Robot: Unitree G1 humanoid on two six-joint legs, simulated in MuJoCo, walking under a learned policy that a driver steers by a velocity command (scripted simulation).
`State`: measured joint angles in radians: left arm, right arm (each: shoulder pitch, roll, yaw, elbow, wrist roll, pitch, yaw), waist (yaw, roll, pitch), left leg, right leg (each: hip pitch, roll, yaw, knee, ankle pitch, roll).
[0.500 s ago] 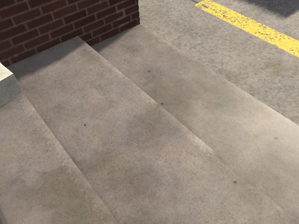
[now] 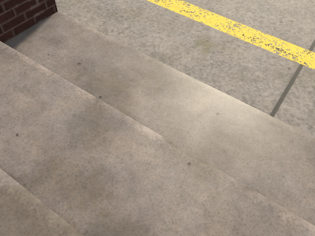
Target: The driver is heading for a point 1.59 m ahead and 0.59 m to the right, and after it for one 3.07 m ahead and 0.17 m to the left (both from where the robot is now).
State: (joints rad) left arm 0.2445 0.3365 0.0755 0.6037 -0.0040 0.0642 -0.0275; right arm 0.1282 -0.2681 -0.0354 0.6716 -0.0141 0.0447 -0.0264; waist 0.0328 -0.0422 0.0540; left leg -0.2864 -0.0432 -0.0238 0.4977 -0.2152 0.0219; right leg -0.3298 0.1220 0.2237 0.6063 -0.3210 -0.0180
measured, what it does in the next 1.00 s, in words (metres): steps on the spot, turning right: right foot, then left foot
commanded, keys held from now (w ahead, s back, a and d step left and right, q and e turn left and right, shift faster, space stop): e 0.72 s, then no key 0.28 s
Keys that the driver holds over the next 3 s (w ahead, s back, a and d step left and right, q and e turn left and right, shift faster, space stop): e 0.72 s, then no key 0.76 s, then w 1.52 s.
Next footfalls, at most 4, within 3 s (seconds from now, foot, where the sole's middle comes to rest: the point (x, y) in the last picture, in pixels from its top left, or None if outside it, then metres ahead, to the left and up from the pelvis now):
0.46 right None -0.06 -0.12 -0.77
1.00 left None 0.06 0.07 -0.77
2.26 left None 0.49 -0.08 -0.93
2.72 right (236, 217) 0.61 -0.36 -0.93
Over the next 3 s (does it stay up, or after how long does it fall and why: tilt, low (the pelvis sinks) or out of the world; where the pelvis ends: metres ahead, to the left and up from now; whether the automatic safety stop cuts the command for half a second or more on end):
stays up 0.63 -0.30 -0.15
